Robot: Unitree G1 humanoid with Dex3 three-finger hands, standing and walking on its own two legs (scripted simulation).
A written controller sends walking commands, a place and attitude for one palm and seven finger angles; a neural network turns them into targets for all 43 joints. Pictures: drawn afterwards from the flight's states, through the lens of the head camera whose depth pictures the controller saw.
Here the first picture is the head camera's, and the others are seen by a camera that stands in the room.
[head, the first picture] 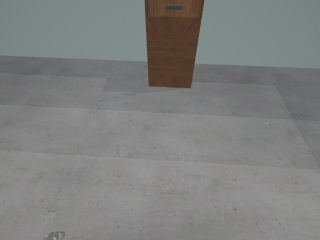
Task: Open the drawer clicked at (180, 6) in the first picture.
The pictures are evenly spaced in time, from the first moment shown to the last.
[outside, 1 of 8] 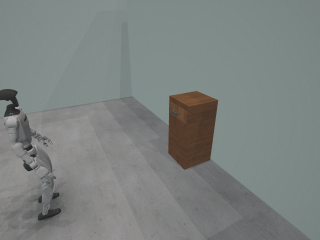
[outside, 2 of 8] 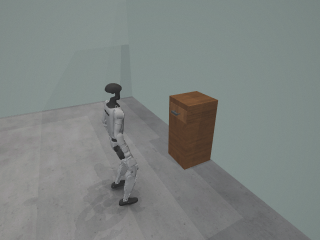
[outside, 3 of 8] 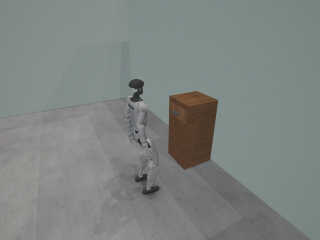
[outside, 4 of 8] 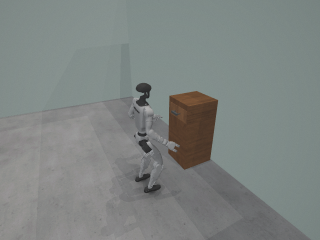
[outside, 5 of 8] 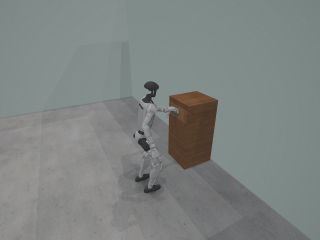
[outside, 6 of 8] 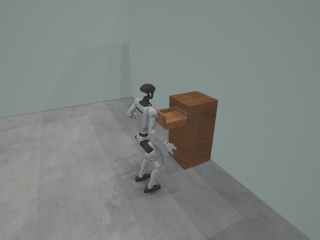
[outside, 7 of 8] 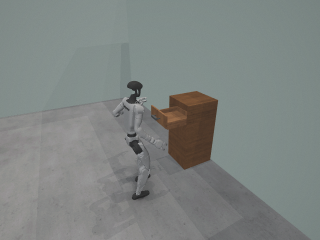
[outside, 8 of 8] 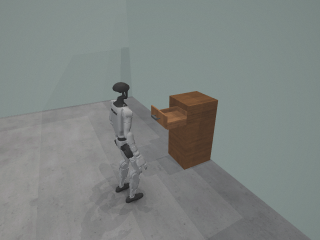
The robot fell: no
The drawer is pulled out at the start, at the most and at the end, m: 0.00 0.30 0.28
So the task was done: yes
